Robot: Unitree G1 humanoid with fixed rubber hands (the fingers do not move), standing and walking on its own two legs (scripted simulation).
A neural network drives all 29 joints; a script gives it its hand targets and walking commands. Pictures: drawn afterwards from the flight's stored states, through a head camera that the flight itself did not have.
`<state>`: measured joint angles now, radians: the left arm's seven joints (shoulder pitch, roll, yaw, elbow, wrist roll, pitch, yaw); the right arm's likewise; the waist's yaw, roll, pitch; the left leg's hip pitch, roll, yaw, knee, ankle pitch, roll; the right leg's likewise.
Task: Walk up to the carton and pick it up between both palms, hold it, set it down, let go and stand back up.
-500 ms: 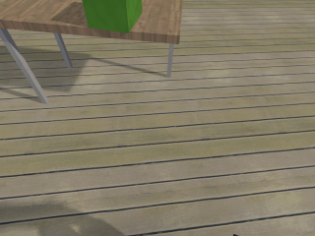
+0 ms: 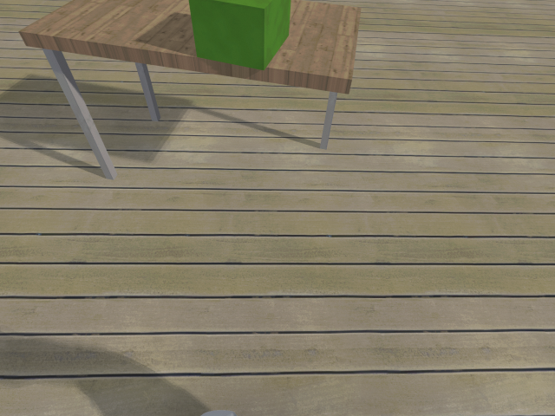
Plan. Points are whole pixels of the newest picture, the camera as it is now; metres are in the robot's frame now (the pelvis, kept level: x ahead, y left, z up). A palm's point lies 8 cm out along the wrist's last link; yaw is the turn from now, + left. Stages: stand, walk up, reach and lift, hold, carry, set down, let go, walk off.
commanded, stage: walk up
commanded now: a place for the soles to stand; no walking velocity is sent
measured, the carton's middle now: (244, 18) +1.21 +0.13 +0.04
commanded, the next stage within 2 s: none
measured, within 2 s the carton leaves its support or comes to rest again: neither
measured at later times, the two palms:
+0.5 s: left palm (72, 338) +0.25 +0.36 -0.13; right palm out of the picture +0.10 -0.13 -0.11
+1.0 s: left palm (110, 274) +0.37 +0.33 -0.12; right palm (342, 211) +0.55 -0.14 -0.12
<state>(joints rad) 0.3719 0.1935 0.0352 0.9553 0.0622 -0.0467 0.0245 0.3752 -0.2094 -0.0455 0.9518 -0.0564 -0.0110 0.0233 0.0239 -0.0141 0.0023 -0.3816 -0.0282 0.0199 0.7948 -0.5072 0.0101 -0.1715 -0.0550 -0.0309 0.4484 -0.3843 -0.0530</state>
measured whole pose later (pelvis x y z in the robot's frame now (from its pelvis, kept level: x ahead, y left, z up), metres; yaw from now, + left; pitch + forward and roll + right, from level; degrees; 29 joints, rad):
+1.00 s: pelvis +0.44 +0.09 +0.00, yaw +8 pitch -3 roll +1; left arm 0.45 0.21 0.02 0.91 0.03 -0.06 -0.01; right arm 0.32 -0.25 -0.03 0.75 -0.05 -0.05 0.02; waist 0.03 0.02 0.06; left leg -0.55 0.05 -0.03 0.98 -0.22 0.01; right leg -0.10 0.00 -0.10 0.42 -0.27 -0.06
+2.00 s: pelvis +0.74 +0.06 -0.02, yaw +9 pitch -3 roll +0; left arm 0.25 0.22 -0.01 0.89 0.02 0.04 0.01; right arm 0.30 -0.23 0.00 0.80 -0.02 0.00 -0.04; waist 0.02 0.00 0.10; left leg -0.33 0.02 0.03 0.76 -0.41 0.01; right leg -0.32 -0.01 -0.14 0.54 -0.17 -0.07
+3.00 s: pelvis +0.66 +0.24 -0.04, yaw -2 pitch -2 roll -2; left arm 0.31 0.31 0.08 0.78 0.06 0.04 0.06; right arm 0.31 -0.29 -0.01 0.80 -0.01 0.07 0.04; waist -0.04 0.01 0.04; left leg -0.34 0.09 0.06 0.81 -0.44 -0.03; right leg -0.62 0.00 0.18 0.94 -0.57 0.01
